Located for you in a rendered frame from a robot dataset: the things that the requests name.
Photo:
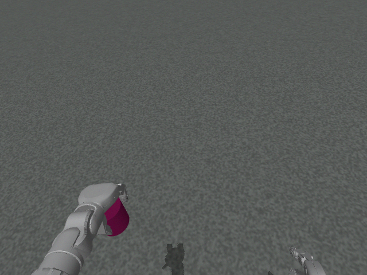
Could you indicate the left robot hand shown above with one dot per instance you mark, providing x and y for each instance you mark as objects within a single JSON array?
[{"x": 105, "y": 195}]

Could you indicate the mug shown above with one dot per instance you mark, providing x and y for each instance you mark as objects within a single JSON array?
[{"x": 117, "y": 218}]

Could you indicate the left robot arm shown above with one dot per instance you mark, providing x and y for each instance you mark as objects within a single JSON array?
[{"x": 74, "y": 244}]

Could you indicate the right robot hand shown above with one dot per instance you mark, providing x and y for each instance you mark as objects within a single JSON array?
[{"x": 311, "y": 267}]

